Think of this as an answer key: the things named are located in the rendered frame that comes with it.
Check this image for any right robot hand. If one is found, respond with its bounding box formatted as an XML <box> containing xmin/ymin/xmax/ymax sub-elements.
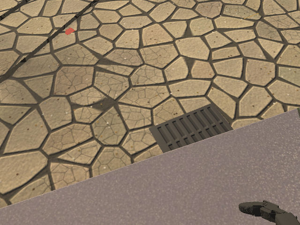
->
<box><xmin>239</xmin><ymin>200</ymin><xmax>300</xmax><ymax>225</ymax></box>

